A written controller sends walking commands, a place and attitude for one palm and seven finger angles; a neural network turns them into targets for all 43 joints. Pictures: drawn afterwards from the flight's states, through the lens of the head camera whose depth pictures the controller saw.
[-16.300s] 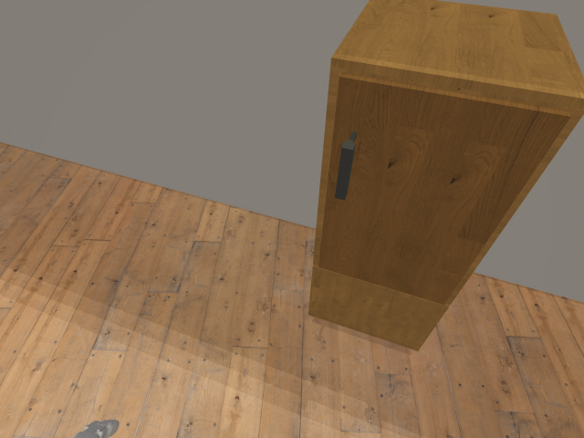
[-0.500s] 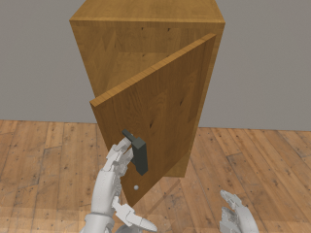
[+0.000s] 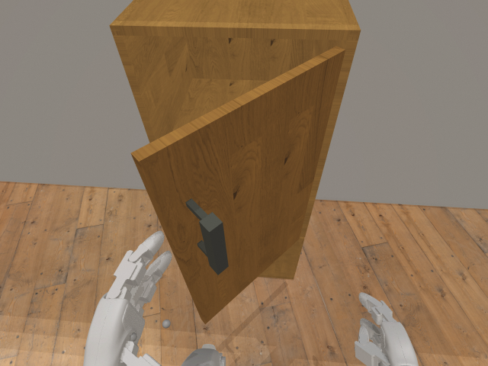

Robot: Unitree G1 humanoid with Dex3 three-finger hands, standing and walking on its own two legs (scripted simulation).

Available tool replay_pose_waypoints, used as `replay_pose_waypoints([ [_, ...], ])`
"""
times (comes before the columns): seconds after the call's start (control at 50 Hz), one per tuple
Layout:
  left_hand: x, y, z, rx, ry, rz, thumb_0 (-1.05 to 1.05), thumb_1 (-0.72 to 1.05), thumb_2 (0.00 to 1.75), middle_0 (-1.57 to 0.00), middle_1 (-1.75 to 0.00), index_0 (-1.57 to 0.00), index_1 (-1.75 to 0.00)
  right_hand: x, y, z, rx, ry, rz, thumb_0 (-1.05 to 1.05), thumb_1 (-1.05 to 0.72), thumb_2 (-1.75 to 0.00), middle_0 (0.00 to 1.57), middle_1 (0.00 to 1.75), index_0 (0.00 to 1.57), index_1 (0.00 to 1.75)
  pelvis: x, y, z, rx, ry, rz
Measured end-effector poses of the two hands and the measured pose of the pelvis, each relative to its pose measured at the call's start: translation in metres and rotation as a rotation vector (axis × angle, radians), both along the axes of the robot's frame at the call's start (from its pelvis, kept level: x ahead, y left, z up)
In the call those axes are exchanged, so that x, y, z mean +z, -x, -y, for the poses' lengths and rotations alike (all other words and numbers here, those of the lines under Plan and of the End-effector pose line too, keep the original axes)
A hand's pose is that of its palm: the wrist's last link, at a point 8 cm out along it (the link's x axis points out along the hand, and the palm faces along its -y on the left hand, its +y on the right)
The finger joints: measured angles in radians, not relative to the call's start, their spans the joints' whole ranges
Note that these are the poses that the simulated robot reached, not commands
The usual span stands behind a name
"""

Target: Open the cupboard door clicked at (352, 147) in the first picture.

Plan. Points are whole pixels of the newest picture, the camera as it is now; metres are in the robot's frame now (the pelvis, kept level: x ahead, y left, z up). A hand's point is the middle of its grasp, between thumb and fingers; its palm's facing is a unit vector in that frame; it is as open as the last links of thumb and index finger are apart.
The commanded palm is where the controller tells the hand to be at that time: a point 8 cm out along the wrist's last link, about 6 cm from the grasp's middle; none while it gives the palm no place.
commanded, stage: slide the hand sideways off the handle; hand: left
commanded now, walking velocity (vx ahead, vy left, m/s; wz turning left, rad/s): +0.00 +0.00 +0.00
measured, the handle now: (206, 237) +0.29 +0.08 +0.09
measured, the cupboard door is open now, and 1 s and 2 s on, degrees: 47 47 47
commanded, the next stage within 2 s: draw the hand back to the body in 0.14 s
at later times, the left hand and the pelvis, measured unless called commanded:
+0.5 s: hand (127, 321) +0.17 +0.15 +0.12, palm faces -0.04 -1.00 -0.04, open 16.3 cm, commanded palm +0.13 +0.21 +0.13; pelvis +0.00 +0.01 +0.01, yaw +0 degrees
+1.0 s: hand (46, 293) +0.18 +0.23 +0.16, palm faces +0.24 -0.92 -0.32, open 14.3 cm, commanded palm +0.14 +0.27 +0.19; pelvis +0.01 +0.03 +0.05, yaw +0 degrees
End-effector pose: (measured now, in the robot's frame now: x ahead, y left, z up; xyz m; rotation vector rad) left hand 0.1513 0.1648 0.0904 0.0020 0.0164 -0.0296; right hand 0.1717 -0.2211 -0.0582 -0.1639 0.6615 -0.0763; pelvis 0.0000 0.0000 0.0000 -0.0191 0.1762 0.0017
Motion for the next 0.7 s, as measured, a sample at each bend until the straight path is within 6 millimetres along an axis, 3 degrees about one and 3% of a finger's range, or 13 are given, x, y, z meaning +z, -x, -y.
replay_pose_waypoints([
  [0.18,-0.001,0.01,-0.012,-0.019,0.0,-0.007,-0.02,-0.5,0.3,-0.16,-0.3,-0.16,-0.31,-0.002,0.002,0.002,-0.022,0.01,0.002,0.01,-0.91,-0.9,0.2,0.3,0.2,0.3,-0.002,0.002,-0.001,0.005,0.006,-0.001],
  [0.32,0.0,0.008,-0.015,-0.034,0.007,0.013,-0.02,-0.5,0.3,-0.15,-0.3,-0.15,-0.3,-0.001,0.003,-0.003,-0.024,0.017,0.016,0.01,-0.91,-0.9,0.2,0.3,0.2,0.3,-0.003,0.005,-0.005,0.005,0.014,-0.001],
  [0.7,0.05,0.008,-0.061,-0.006,-0.052,0.046,-0.02,-0.5,0.3,-0.15,-0.3,-0.15,-0.3,0.029,-0.003,-0.023,-0.01,0.003,0.081,0.01,-0.9,-0.9,0.2,0.3,0.2,0.3,0.02,0.001,-0.018,0.01,0.026,0.067],
])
